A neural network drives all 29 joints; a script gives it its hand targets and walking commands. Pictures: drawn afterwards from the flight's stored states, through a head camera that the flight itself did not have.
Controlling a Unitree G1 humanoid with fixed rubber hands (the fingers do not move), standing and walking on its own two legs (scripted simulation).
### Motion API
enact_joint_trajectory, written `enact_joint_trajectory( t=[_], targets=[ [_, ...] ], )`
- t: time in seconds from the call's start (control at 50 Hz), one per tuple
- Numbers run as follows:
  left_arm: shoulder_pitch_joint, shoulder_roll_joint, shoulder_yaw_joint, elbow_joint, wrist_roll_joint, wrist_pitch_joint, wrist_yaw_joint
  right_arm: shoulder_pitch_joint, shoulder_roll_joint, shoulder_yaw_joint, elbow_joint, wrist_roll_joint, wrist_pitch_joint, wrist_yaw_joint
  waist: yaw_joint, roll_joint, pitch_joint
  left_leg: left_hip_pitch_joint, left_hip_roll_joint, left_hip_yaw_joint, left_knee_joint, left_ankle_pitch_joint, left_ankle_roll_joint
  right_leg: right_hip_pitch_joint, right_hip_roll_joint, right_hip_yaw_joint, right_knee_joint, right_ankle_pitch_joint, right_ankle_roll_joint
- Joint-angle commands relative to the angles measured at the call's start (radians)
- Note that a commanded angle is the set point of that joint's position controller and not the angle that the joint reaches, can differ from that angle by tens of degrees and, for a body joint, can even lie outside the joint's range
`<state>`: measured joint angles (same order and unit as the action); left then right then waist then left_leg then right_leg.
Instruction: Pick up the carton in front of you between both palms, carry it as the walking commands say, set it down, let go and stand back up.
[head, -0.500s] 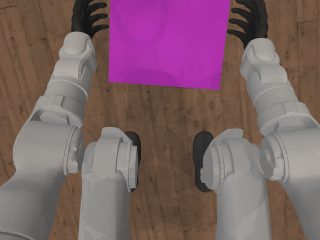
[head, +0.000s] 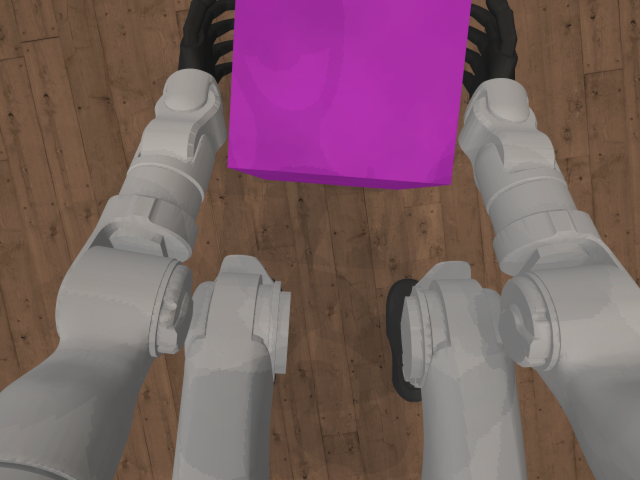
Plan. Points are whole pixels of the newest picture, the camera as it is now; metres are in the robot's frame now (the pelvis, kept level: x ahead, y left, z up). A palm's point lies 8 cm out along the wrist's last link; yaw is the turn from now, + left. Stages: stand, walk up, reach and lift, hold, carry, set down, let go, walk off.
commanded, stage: reach and lift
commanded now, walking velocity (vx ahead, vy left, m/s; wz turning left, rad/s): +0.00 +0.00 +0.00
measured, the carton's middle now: (340, 99) +0.51 +0.01 -0.22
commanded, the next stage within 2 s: none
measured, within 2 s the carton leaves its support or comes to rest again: neither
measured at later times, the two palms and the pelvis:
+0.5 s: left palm (78, 28) +0.47 +0.17 +0.06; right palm out of the picture +0.48 -0.13 +0.06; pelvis +0.00 +0.00 +0.12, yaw +1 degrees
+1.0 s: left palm out of the picture +0.44 +0.16 +0.21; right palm out of the picture +0.45 -0.14 +0.22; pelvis +0.05 +0.00 +0.26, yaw +2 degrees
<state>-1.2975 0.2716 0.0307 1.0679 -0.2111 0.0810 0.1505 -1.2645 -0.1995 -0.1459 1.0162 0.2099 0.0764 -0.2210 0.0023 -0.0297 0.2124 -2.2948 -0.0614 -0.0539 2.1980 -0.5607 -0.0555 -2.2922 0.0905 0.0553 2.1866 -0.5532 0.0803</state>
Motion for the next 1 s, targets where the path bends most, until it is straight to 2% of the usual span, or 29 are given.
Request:
enact_joint_trajectory(
  t=[0.0, 0.04, 0.08, 0.12, 0.18, 0.22, 0.28, 0.36, 0.46, 0.6, 0.74, 0.98],
  targets=[
    [-0.594, -1.042, -0.31, -0.445, -0.037, 0.001, -0.222, -0.599, 1.071, 0.391, -0.386, 0.027, 0.017, 0.256, 0.029, 0.043, -1.597, 0.83, -0.088, 0.154, -0.196, 0.467, 0.021, 0.784, 0.089, -0.166, -0.171, 0.434, -0.031],
    [-0.559, -1.08, -0.319, -0.511, -0.013, 0.037, -0.228, -0.569, 1.094, 0.398, -0.448, 0.003, 0.047, 0.262, 0.022, 0.046, -1.636, 0.849, -0.097, 0.157, -0.222, 0.433, 0.024, 0.793, 0.095, -0.169, -0.202, 0.394, -0.034],
    [-0.52, -1.121, -0.309, -0.53, 0.022, 0.075, -0.241, -0.538, 1.121, 0.39, -0.468, -0.031, 0.081, 0.274, 0.018, 0.047, -1.591, 0.824, -0.103, 0.156, -0.26, 0.358, 0.026, 0.761, 0.099, -0.173, -0.24, 0.32, -0.037],
    [-0.471, -1.159, -0.275, -0.48, 0.065, 0.114, -0.258, -0.501, 1.148, 0.358, -0.428, -0.073, 0.116, 0.289, 0.014, 0.05, -1.458, 0.758, -0.104, 0.151, -0.314, 0.247, 0.027, 0.689, 0.1, -0.175, -0.288, 0.213, -0.041],
    [-0.402, -1.19, -0.171, -0.348, 0.157, 0.157, -0.281, -0.445, 1.18, 0.255, -0.306, -0.163, 0.157, 0.31, 0.008, 0.051, -1.231, 0.66, -0.101, 0.148, -0.4, 0.087, 0.03, 0.597, 0.1, -0.169, -0.368, 0.065, -0.048],
    [-0.385, -1.199, -0.113, -0.298, 0.205, 0.174, -0.295, -0.427, 1.188, 0.198, -0.257, -0.21, 0.175, 0.322, 0.008, 0.045, -1.174, 0.642, -0.104, 0.145, -0.445, 0.048, 0.034, 0.594, 0.102, -0.16, -0.414, 0.031, -0.053],
    [-0.375, -1.211, -0.056, -0.266, 0.253, 0.181, -0.309, -0.41, 1.201, 0.144, -0.219, -0.256, 0.185, 0.335, 0.011, 0.041, -1.181, 0.668, -0.109, 0.141, -0.498, 0.056, 0.037, 0.624, 0.105, -0.15, -0.467, 0.042, -0.054],
    [-0.354, -1.232, -0.036, -0.27, 0.28, 0.182, -0.318, -0.378, 1.221, 0.123, -0.213, -0.284, 0.189, 0.347, 0.011, 0.038, -1.235, 0.737, -0.114, 0.136, -0.559, 0.097, 0.036, 0.689, 0.105, -0.143, -0.528, 0.079, -0.052],
    [-0.301, -1.28, -0.089, -0.314, 0.266, 0.19, -0.324, -0.313, 1.263, 0.175, -0.252, -0.275, 0.197, 0.358, 0.005, 0.041, -1.321, 0.856, -0.116, 0.133, -0.626, 0.159, 0.03, 0.787, 0.103, -0.137, -0.599, 0.133, -0.048],
    [-0.2, -1.334, -0.214, -0.412, 0.209, 0.207, -0.325, -0.211, 1.318, 0.309, -0.339, -0.217, 0.213, 0.367, 0.01, 0.041, -1.378, 1.02, -0.118, 0.119, -0.712, 0.244, 0.021, 0.938, 0.103, -0.123, -0.689, 0.209, -0.039],
    [-0.077, -1.359, -0.278, -0.447, 0.185, 0.209, -0.324, -0.09, 1.343, 0.38, -0.37, -0.194, 0.217, 0.366, 0.015, 0.029, -1.301, 1.144, -0.117, 0.096, -0.819, 0.269, 0.02, 1.084, 0.101, -0.096, -0.805, 0.235, -0.035],
    [0.152, -1.371, -0.256, -0.421, 0.23, 0.178, -0.322, 0.157, 1.353, 0.356, -0.331, -0.245, 0.191, 0.365, 0.005, 0.031, -1.087, 1.374, -0.101, 0.039, -1.059, 0.318, 0.035, 1.326, 0.079, -0.038, -1.052, 0.293, -0.048]
  ],
)
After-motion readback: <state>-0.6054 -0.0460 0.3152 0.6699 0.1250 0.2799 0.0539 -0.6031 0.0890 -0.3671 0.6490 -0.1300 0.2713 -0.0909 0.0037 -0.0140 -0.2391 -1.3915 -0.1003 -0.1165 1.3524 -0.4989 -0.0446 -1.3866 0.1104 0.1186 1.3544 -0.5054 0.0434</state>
